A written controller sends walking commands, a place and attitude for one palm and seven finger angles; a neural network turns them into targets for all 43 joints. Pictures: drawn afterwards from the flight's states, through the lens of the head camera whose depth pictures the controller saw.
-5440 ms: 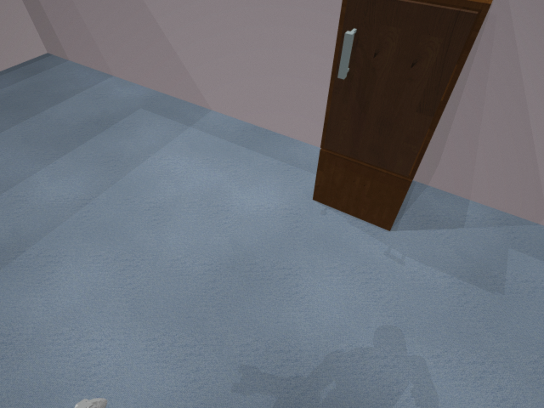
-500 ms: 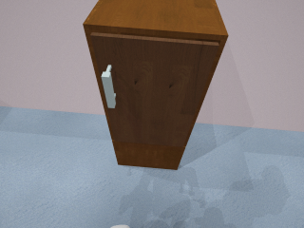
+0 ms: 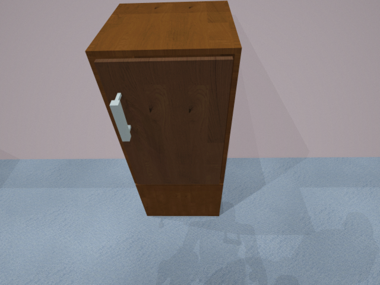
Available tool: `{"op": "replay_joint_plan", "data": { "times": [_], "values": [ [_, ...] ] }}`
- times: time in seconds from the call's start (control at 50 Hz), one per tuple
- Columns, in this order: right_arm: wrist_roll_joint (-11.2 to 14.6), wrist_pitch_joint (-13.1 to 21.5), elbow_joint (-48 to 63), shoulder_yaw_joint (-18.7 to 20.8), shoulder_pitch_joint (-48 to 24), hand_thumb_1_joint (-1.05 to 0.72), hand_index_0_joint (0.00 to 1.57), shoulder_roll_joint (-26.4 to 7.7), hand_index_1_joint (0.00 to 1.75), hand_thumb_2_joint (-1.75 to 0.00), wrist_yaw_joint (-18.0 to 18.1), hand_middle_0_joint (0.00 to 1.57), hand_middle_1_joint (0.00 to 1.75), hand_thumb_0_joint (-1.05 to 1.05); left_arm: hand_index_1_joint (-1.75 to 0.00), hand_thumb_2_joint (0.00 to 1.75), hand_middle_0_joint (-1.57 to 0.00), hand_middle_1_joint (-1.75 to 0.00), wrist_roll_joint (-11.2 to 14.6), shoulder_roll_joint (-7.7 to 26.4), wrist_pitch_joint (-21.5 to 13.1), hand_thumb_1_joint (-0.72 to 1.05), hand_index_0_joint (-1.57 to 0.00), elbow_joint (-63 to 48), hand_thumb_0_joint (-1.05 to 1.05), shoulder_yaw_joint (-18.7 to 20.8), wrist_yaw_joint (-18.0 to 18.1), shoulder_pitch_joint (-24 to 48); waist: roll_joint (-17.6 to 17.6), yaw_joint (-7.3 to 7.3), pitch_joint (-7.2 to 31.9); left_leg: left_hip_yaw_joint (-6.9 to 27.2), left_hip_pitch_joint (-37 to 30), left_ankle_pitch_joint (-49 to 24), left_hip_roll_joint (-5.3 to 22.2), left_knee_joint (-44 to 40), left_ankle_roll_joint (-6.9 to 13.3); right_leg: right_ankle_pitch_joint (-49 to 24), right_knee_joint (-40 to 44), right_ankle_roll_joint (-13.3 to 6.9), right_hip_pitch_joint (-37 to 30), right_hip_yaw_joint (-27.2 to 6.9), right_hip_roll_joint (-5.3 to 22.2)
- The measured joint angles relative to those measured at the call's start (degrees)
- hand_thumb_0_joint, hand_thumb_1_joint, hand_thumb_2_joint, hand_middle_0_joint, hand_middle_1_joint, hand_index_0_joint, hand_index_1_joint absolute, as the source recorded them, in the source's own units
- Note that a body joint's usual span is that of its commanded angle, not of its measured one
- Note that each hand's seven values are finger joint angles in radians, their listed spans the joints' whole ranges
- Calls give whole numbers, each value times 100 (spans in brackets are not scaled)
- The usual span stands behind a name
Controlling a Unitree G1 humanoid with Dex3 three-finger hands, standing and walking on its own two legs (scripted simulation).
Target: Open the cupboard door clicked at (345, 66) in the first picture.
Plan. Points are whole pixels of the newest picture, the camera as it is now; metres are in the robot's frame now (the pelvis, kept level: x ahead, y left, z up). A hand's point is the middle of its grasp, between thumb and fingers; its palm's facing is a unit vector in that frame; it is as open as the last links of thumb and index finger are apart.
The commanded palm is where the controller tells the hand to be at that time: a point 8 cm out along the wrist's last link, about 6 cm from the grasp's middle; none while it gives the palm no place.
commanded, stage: come to a stop and stand still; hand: left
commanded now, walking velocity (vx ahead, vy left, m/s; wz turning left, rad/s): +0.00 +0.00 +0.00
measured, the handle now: (122, 117) +0.58 +0.24 +0.02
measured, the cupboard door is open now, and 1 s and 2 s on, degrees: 0 0 0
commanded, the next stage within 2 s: look again from close up in 0.38 s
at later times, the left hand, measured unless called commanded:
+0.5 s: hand out of the picture -0.01 +0.14 -0.18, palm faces +0.05 -0.99 -0.16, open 7.3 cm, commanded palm none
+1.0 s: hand out of the picture +0.02 +0.22 -0.18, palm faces +0.02 -0.97 -0.23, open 7.3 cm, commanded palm none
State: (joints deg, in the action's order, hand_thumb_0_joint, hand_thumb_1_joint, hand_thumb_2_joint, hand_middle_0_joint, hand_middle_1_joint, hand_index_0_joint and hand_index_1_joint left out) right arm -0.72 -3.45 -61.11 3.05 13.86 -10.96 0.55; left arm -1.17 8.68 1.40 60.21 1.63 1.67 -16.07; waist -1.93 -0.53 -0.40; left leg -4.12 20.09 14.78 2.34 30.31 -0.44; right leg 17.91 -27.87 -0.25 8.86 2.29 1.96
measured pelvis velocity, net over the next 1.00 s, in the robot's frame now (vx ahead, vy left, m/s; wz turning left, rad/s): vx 0.01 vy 0.03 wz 0.00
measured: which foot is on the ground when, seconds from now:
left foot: down 0.00-1.00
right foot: down 0.00-1.00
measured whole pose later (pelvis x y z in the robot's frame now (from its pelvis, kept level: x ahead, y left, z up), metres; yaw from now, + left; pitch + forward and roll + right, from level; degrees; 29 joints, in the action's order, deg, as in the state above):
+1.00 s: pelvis +0.01 +0.03 +0.00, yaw +0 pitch -1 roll +0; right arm -0.7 0.7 -60.5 -0.8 14.7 -10.3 1.2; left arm -1.0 10.8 -0.3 60.8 0.3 2.0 -16.9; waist 0.3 0.4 -1.1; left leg -3.0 14.3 14.5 -0.5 29.6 1.7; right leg 19.2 -28.9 2.5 8.6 1.4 3.7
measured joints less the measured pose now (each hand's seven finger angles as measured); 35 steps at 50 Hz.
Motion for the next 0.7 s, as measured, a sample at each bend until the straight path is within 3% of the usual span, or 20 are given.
{"op": "replay_joint_plan", "data": {
  "times": [0.08, 0.12, 0.18, 0.34, 0.5, 0.56, 0.6, 0.7],
  "values": [
    [-1, 109, -179, -76, 343, -91, 20, -23, 30, -90, 28, 20, 30, 0, -30, 90, -20, -30, 47, -134, -38, 91, -20, 171, 0, -65, -3, -113, -32, -58, 85, 235, -367, -396, 97, -94, 7, -32, 39, -58, -11, 7, -145],
    [1, 170, -319, -118, 464, -91, 20, 8, 30, -90, 75, 20, 30, 0, -30, 90, -20, -30, 55, -145, -36, 92, -21, 287, 1, -73, 30, -65, -58, -135, 48, 363, -513, -323, 164, -321, -169, 42, -72, -83, 24, 109, -219],
    [3, 187, -517, -205, 541, -91, 20, 152, 30, -90, 115, 20, 30, 0, -30, 90, -20, -30, 98, -112, -70, 93, -21, 376, 2, -57, 18, 25, 88, -85, -121, 372, -594, -455, 161, -414, -300, -9, -6, -119, -49, 112, -219],
    [1, 188, -664, -260, 586, -91, 20, 367, 30, -90, 127, 20, 30, 0, -30, 90, -20, -30, 117, -190, -81, 92, -20, 467, 1, -55, -7, 13, 124, -52, -267, 381, -620, -562, 212, -533, -302, -131, 164, -154, -95, 119, -279],
    [22, 268, -562, -271, 406, -91, 20, 445, 30, -90, 130, 20, 30, 0, -30, 90, -20, -30, 78, -272, -151, 92, -20, 498, 1, -73, 47, -57, 132, 1, -215, 358, -538, -459, 206, -355, -251, -127, 220, -96, -113, 102, -266],
    [16, 278, -235, -250, 322, -91, 20, 330, 30, -90, 71, 20, 30, 0, -30, 90, -20, -30, 13, -332, -300, 92, -20, 350, 1, -149, 113, -203, -30, -36, -160, 393, -285, 19, 197, 212, -72, -85, 98, -58, 17, 115, -330],
    [-19, 323, -117, -242, 304, -92, 20, 263, 30, -90, 89, 20, 30, 1, -30, 90, -20, -30, 10, -296, -307, 92, -21, 299, 1, -154, 110, -235, -16, -79, -142, 377, -281, 5, 111, 308, -37, 62, -122, -9, 66, 124, -250],
    [-9, 391, 40, -286, 321, -94, 20, 149, 30, -90, 99, 20, 30, 2, -30, 90, -20, -30, 20, -130, -240, 92, -21, 139, 1, -127, 104, -182, 52, 13, -51, 301, -350, 158, -83, 404, 79, 233, -317, 132, 40, 72, -41]
  ]
}}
